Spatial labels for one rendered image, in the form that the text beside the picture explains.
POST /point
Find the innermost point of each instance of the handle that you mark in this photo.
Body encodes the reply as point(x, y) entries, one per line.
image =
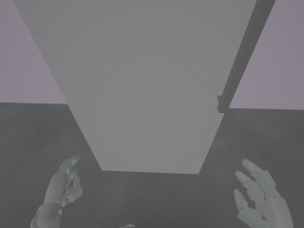
point(252, 33)

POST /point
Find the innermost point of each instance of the left robot hand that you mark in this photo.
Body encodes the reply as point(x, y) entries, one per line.
point(58, 191)

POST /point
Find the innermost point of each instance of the fridge door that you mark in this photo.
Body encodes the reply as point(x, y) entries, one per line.
point(141, 77)

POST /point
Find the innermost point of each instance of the robot left forearm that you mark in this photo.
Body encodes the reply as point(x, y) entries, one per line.
point(48, 215)

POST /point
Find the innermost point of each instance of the right robot hand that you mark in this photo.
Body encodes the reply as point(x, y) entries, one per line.
point(274, 208)

